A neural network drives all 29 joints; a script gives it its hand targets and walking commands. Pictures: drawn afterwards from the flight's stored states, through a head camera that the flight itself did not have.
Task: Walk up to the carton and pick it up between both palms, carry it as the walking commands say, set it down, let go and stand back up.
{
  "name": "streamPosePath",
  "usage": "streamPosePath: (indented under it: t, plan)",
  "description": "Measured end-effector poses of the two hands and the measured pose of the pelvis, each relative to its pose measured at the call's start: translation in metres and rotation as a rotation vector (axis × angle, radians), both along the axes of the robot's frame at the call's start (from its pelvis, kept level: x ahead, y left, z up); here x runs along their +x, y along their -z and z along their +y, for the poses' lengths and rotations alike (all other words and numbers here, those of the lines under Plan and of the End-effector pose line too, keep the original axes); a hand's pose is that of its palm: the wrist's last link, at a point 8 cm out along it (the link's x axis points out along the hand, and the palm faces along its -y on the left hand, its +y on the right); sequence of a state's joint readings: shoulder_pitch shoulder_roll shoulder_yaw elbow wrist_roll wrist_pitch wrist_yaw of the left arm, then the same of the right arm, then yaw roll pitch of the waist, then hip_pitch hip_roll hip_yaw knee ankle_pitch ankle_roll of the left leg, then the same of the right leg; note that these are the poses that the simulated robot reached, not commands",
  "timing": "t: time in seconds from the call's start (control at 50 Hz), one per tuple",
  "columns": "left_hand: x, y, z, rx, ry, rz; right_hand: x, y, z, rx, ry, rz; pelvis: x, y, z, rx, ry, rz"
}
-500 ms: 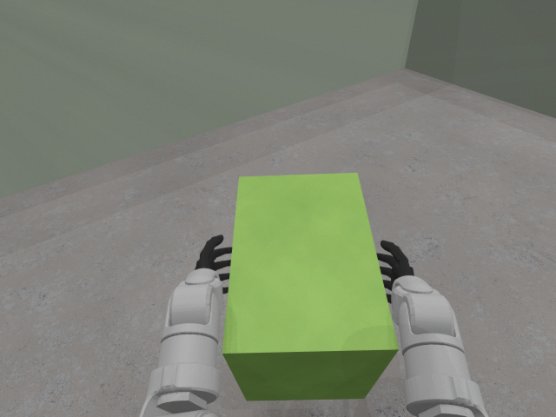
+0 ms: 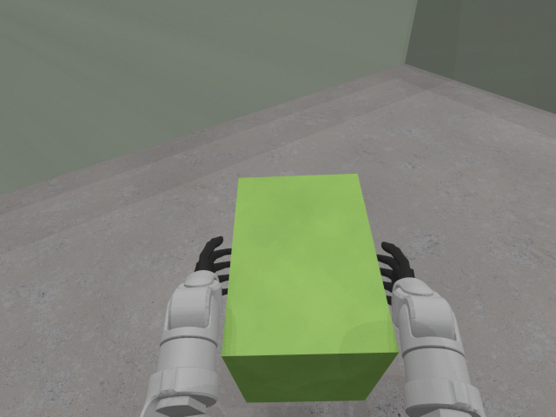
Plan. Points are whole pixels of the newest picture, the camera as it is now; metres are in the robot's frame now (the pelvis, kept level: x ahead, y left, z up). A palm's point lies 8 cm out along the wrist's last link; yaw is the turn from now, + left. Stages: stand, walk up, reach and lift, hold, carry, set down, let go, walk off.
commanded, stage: hold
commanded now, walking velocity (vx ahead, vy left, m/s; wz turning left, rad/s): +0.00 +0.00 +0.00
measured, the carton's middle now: (301, 289) +0.33 +0.02 -0.01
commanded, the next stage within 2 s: carry in 0.72 s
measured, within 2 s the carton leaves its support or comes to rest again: neither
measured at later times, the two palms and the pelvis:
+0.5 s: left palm (206, 282) +0.29 +0.16 +0.06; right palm (403, 287) +0.30 -0.13 +0.05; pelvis +0.00 +0.00 +0.00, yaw +0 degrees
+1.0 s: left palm (209, 267) +0.30 +0.16 +0.08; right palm (408, 271) +0.31 -0.14 +0.08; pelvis +0.01 +0.00 +0.00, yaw -1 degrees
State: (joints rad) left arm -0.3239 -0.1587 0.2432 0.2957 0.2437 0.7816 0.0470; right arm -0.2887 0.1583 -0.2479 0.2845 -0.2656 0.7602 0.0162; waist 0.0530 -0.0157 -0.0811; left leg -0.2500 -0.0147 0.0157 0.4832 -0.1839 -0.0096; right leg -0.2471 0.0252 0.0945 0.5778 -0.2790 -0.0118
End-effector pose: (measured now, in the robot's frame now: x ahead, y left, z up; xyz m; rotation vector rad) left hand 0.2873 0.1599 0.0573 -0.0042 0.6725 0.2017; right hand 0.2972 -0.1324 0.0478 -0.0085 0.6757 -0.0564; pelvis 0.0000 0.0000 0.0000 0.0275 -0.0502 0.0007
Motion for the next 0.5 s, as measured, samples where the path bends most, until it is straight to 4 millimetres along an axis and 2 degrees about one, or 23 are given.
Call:
streamPosePath:
  t: [0.5]
  plan:
    - [-0.0004, -0.0016, -0.0008, 0.01, 0.011, -0.012, 0.0017, -0.0046, -0.0011, 0.011, 0.01, -0.01, 0.0021, -0.0008, 0.0007, -0.001, 0.0, 0.0]
